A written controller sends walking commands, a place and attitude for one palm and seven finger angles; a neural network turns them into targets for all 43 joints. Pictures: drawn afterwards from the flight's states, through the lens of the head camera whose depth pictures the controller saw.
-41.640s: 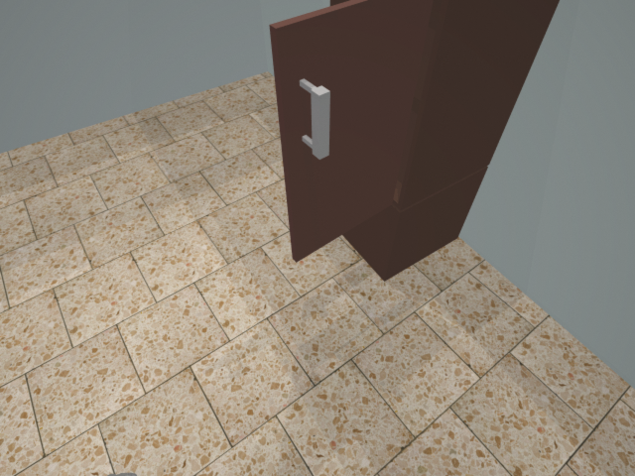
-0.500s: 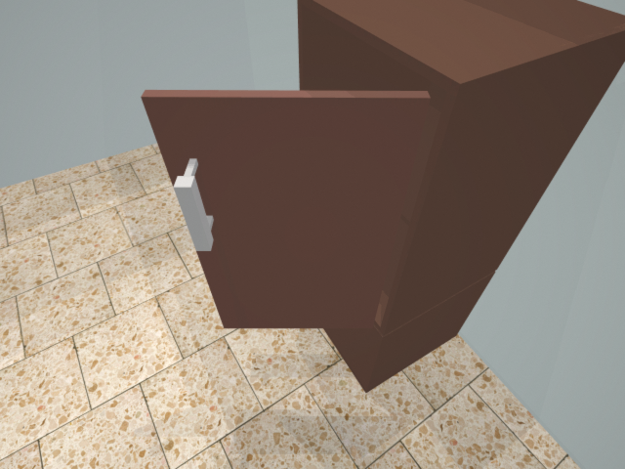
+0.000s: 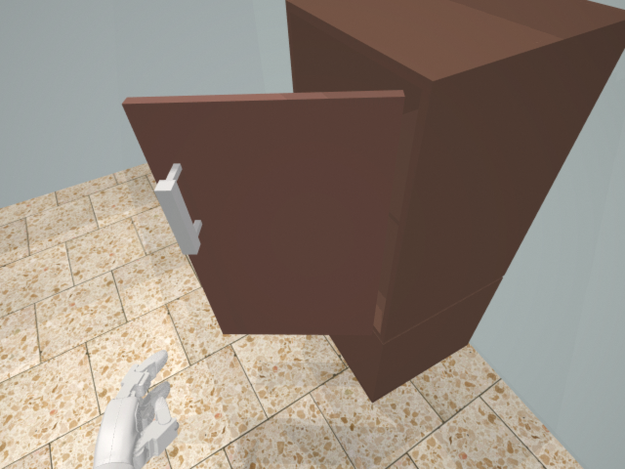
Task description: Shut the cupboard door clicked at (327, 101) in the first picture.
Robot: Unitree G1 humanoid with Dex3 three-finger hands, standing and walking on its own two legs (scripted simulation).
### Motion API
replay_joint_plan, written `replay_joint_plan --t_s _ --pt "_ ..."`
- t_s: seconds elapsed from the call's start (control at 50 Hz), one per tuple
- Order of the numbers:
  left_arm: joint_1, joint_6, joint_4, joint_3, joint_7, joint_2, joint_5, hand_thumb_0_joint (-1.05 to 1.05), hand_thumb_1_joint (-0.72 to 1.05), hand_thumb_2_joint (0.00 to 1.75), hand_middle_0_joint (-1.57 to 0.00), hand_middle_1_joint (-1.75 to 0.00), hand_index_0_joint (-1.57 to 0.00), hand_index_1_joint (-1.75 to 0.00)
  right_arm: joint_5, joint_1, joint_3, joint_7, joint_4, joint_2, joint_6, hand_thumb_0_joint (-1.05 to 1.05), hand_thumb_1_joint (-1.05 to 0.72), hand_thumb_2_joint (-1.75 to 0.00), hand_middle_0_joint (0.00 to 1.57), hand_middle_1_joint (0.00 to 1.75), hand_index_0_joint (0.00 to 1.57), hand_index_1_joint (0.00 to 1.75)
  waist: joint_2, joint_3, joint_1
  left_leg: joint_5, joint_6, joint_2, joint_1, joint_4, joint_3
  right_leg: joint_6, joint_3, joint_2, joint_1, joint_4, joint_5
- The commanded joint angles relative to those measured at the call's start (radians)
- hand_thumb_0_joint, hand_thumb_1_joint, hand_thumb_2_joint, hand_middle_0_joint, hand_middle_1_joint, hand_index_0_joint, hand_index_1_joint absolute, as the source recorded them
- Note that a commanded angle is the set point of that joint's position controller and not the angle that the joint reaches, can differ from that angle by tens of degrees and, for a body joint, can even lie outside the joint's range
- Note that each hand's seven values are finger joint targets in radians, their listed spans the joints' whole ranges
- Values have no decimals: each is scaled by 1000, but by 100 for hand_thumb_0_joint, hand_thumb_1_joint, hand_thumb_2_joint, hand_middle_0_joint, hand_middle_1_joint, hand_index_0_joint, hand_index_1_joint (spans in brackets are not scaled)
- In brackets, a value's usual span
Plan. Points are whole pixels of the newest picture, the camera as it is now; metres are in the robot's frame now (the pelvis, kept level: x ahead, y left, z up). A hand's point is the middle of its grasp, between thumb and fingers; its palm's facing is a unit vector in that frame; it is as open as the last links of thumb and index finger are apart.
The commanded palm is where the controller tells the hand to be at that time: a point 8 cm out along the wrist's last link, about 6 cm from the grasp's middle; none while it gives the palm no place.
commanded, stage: raise the hand and make a fist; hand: left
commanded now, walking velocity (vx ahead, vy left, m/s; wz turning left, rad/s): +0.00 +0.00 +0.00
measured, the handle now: (183, 209) +0.46 +0.20 +0.10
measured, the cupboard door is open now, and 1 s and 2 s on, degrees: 60 60 60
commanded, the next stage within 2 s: bring the fist close to the handle in 1.72 s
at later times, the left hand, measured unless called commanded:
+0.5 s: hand (208, 428) +0.18 +0.13 +0.01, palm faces -0.13 -0.99 -0.04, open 4.8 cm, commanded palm +0.14 +0.21 +0.01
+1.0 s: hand (155, 391) +0.20 +0.18 +0.07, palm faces +0.00 -1.00 -0.06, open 3.1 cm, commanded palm +0.18 +0.23 +0.07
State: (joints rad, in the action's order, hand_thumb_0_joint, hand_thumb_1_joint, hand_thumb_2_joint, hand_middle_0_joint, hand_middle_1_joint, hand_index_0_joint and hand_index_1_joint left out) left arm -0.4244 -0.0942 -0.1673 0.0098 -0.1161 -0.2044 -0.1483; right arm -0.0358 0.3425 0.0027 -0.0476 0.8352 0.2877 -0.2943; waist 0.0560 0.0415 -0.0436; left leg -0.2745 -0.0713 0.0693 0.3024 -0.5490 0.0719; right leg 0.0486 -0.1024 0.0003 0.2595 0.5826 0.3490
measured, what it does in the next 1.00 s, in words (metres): stands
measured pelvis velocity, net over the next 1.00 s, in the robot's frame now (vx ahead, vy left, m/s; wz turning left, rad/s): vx -0.02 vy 0.01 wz -0.05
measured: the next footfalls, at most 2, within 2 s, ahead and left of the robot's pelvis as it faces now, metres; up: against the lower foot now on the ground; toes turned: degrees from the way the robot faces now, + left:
none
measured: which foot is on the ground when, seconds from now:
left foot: down 0.00-1.00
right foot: down 0.00-1.00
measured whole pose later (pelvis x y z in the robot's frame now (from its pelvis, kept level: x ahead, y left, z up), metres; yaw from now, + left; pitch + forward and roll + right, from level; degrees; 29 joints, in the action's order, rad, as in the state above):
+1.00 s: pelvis -0.02 +0.01 -0.03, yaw -3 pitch +6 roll -2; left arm -0.45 -0.29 0.22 0.13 0.14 -0.27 -0.28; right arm -0.04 0.26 0.02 -0.07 0.52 0.25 -0.24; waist 0.03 0.09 0.01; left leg -0.40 -0.07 0.04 0.58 -0.87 0.02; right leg 0.05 -0.08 -0.05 0.52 0.83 0.43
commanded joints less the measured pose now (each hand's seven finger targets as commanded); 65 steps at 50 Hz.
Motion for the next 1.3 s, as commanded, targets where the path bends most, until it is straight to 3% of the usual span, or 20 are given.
replay_joint_plan --t_s 0.0,0.02,0.04,0.08,0.14,0.18,0.22,0.24,0.34,0.4,0.44,0.54,0.62,0.74,0.84,0.94,1.06,1.14,1.2,1.28 --pt "-207 -262 -57 17 156 85 -60 0 90 90 -38 -50 -38 -50 23 -158 -64 24 -255 93 -76 0 -90 -90 20 30 20 30 -524 -84 55 -43 64 -47 271 -142 -135 -41 93 32 321 -17 92" --pt "-316 -331 -55 81 221 56 -93 0 90 90 -40 -52 -40 -52 25 -171 -76 35 -279 88 -67 0 -90 -90 20 30 20 30 -561 -12 92 -32 76 -36 335 -186 -117 -54 127 44 272 29 -4" --pt "-396 -387 -87 168 290 -7 -119 0 90 90 -42 -54 -42 -54 17 -173 -88 50 -293 90 -47 0 -90 -90 20 30 20 30 -483 50 133 2 91 -26 367 -219 -97 -53 159 59 207 88 -140" --pt "-326 -501 -5 219 421 -69 -145 0 90 90 -46 -58 -46 -58 18 -198 -94 67 -346 90 -27 0 -90 -90 20 30 20 30 -294 147 129 47 103 -6 419 -304 -73 -58 217 86 154 198 -359" --pt "-249 -511 241 341 422 -228 -110 0 90 90 -51 -64 -51 -64 25 -229 -90 67 -415 71 16 0 -90 -90 20 30 20 30 136 261 167 107 79 9 398 -345 -49 -32 258 79 138 260 -386" --pt "-216 -502 399 322 375 -191 -121 0 90 90 -55 -68 -55 -68 26 -240 -84 64 -453 45 33 0 -90 -90 20 30 20 30 226 283 142 145 61 -12 333 -358 -65 -22 230 41 210 266 -334" --pt "-105 -534 536 301 330 -157 -151 0 90 90 -58 -72 -58 -72 26 -204 -77 53 -456 35 33 0 -90 -90 20 30 20 30 168 296 79 136 50 -24 321 -410 -88 -58 256 35 261 249 -344" --pt "-23 -562 595 273 324 -142 -162 0 90 90 -60 -74 -60 -74 28 -182 -75 44 -449 42 35 0 -90 -90 20 30 20 30 61 287 24 98 44 -35 345 -438 -110 -85 279 31 298 239 -320" --pt "117 -613 500 83 454 -50 -193 0 90 90 -69 -84 -69 -84 9 -159 -56 1 -417 82 -3 0 -90 -90 20 30 20 30 -88 163 -78 -21 27 -60 430 -530 -145 -111 288 29 451 216 -157" --pt "11 -457 347 127 526 -122 -185 0 90 90 -75 -90 -75 -90 -17 -131 -60 -24 -429 100 9 0 -90 -90 20 30 20 30 -184 206 -32 -46 22 -63 468 -487 -134 -129 301 51 355 155 -90" --pt "-75 -315 310 221 532 -201 -180 0 90 90 -79 -94 -79 -94 -33 -152 -59 -30 -458 96 33 0 -90 -90 20 30 20 30 -135 268 47 -9 22 -49 438 -441 -119 -149 330 73 235 135 -131" --pt "-97 -195 531 394 351 -229 -208 0 90 90 -88 -104 -88 -104 -16 -208 -36 -32 -499 24 75 0 -90 -90 20 30 20 30 -93 339 142 78 45 -51 328 -328 -131 -126 260 71 75 152 -282" --pt "-98 -294 562 278 271 -112 -196 0 90 90 -95 -112 -95 -112 -5 -167 -35 -17 -474 31 49 0 -90 -90 20 30 20 30 -79 203 86 67 51 -59 292 -264 -129 -77 151 17 217 163 -209" --pt "-47 -323 485 96 362 -77 -158 0 90 90 -106 -124 -106 -124 -14 -133 -42 -19 -465 90 6 0 -90 -90 20 30 20 30 -74 110 18 -51 31 -62 289 -265 -138 -70 177 11 331 94 55" --pt "49 -297 627 256 296 -246 -142 0 90 90 -115 -134 -115 -134 -9 -140 -35 -35 -469 84 -3 0 -90 -90 20 30 20 30 -5 222 76 -39 32 -63 197 -190 -148 -24 126 -7 242 102 72" --pt "52 -273 629 248 222 -176 -154 0 90 90 -124 -144 -124 -144 -5 -152 -15 -22 -465 71 8 0 -90 -90 20 30 20 30 30 177 75 15 50 -76 126 -133 -173 -8 52 -33 231 128 -58" --pt "86 -103 536 117 313 -109 -137 0 90 90 -130 -150 -130 -150 -23 -139 -6 -19 -467 93 16 0 -90 -90 20 30 20 30 -23 78 47 32 52 -90 105 -83 -188 -19 45 -29 209 71 -101" --pt "201 -39 604 218 312 -216 -134 0 90 90 -130 -150 -130 -150 -18 -146 1 -36 -465 92 17 0 -90 -90 20 30 20 30 -28 120 64 51 53 -88 50 -51 -194 -16 46 -29 154 42 -111" --pt "267 -63 682 273 280 -229 -145 0 90 90 -130 -150 -130 -150 -10 -159 13 -34 -460 70 12 0 -90 -90 20 30 20 30 32 189 83 150 77 -88 -31 -35 -197 -8 36 -31 122 45 -164" --pt "307 -78 638 254 273 -191 -157 0 90 90 -130 -150 -130 -150 -10 -166 20 -27 -426 68 7 0 -90 -90 20 30 20 30 37 147 73 172 91 -92 -49 -17 -201 -7 29 -35 119 24 -173"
